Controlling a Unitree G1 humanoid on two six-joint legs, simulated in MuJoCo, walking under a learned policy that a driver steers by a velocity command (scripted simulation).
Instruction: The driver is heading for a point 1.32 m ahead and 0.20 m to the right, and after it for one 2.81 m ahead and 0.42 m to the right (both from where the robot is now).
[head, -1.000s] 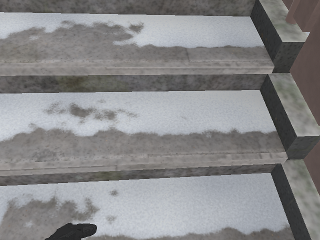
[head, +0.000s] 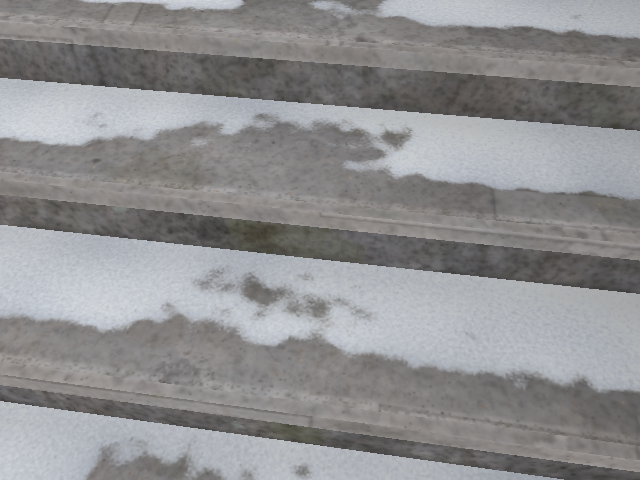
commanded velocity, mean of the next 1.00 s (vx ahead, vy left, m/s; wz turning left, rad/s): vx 0.43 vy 0.00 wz -0.10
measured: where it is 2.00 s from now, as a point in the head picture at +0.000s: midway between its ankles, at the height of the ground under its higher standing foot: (422, 164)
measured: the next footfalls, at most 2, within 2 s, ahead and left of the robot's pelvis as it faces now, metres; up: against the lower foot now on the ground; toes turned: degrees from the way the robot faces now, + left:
left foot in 0.50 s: +0.36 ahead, +0.15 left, +0.16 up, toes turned +5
right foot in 1.12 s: +0.66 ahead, -0.09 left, +0.32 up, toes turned -18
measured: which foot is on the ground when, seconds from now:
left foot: down 0.00-0.18, up 0.20-0.48, down 0.50-1.00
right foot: down 0.00-0.52, up 0.54-1.00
